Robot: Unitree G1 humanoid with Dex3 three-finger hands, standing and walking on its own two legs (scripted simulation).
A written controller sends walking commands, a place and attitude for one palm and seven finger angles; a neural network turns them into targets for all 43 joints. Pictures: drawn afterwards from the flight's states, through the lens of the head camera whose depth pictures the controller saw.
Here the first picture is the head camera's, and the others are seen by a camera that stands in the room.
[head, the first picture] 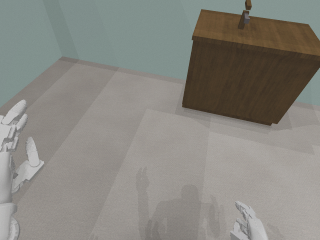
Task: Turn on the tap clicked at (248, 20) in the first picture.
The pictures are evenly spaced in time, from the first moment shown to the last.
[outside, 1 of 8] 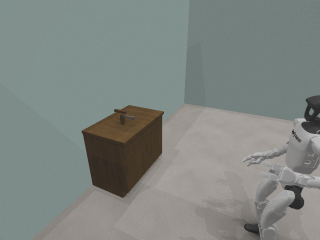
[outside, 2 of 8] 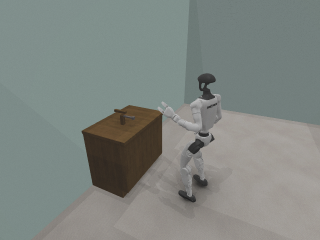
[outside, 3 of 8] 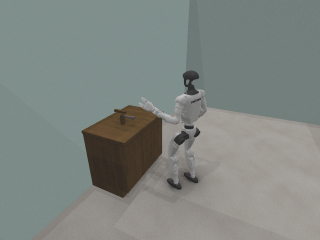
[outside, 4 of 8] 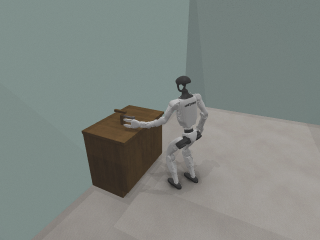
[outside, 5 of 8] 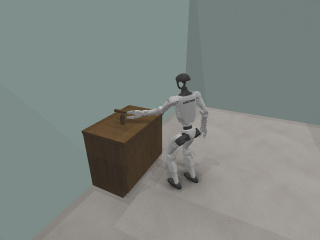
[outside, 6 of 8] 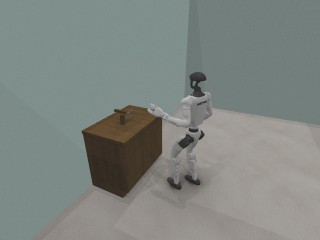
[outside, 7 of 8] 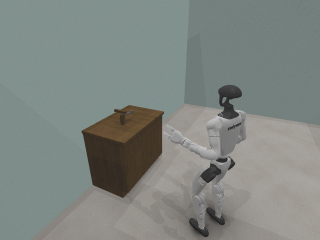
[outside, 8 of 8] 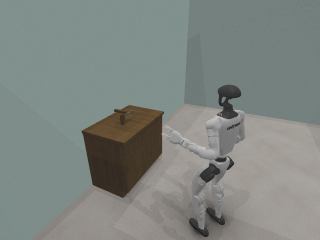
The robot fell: no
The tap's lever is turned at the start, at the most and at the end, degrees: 0 79 79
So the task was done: yes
